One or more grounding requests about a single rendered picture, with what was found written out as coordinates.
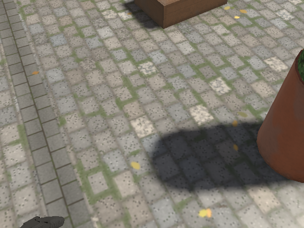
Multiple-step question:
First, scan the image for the robot left hand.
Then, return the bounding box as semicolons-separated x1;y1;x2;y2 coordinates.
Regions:
20;216;65;228

